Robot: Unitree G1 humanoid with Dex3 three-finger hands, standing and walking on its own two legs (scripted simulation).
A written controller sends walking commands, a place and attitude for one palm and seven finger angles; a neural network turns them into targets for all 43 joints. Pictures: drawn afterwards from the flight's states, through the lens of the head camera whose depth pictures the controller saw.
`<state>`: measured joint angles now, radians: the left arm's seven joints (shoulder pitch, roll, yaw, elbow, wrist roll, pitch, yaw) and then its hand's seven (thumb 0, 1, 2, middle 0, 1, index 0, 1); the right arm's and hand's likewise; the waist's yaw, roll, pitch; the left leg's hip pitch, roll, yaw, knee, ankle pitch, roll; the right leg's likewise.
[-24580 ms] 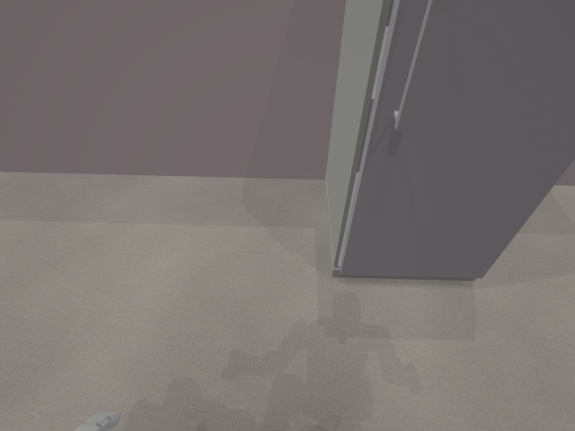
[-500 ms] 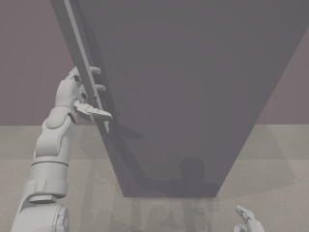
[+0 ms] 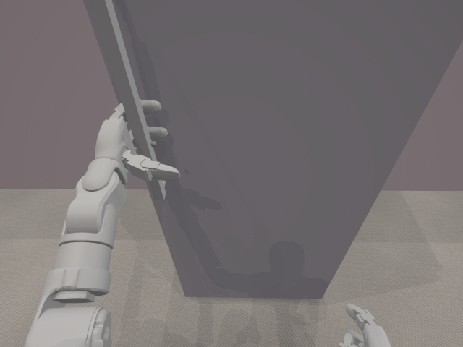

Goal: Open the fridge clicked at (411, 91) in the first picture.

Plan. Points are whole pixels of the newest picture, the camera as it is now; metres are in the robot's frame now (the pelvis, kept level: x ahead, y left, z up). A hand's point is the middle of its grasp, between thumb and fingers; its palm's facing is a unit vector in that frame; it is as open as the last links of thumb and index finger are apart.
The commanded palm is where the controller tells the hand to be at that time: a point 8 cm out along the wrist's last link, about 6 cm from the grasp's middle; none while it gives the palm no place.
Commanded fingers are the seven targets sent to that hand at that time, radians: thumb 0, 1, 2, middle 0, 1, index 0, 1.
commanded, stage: slide the fingers in behind the handle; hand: left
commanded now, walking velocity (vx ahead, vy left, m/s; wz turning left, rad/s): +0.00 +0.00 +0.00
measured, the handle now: (140, 114) +0.43 +0.19 +0.21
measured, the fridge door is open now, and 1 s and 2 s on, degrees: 0 0 0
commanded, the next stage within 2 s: grip the handle and tug to test in 0.18 s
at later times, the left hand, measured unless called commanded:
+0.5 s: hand (152, 145) +0.38 +0.16 +0.19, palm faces +0.06 -1.00 +0.01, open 12.9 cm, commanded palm +0.35 +0.21 +0.18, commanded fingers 0.00 0.06 0.54 -0.36 -1.28 -0.36 -1.28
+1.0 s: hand (152, 143) +0.38 +0.16 +0.19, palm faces +0.07 -1.00 +0.00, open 5.4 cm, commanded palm +0.35 +0.20 +0.18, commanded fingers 0.00 0.90 0.90 -0.45 -1.40 -0.45 -1.40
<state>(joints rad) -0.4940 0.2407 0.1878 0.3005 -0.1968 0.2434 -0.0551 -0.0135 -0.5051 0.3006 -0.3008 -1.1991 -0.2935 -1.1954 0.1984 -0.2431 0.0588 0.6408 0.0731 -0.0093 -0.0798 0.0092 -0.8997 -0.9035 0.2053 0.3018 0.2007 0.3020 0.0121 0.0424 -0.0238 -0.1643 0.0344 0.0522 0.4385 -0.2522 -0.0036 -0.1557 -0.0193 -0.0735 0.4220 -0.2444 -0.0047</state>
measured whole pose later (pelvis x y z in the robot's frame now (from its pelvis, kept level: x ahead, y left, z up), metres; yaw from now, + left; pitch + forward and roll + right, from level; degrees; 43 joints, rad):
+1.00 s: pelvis +0.00 +0.00 +0.00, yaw +0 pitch -1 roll +0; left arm -0.50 0.24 0.18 0.30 -0.19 0.25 -0.05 0.01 0.74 0.83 -0.43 -1.38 -0.41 -1.37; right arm 0.21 -0.25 0.05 0.64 0.07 0.00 -0.08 0.01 -0.90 -0.90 0.21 0.30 0.20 0.30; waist 0.02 0.04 -0.02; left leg -0.16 0.03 0.05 0.42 -0.24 0.00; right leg -0.15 -0.02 -0.07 0.40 -0.23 0.00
